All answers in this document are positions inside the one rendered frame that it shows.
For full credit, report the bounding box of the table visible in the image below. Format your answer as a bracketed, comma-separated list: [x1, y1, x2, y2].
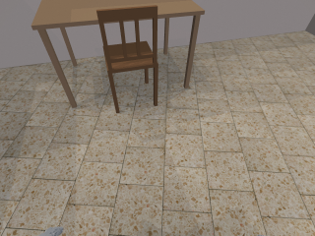
[31, 0, 205, 108]

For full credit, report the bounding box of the chair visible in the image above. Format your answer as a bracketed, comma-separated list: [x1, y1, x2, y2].
[96, 5, 158, 114]

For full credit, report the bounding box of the left robot hand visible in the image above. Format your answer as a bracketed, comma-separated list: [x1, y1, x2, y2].
[39, 226, 64, 236]

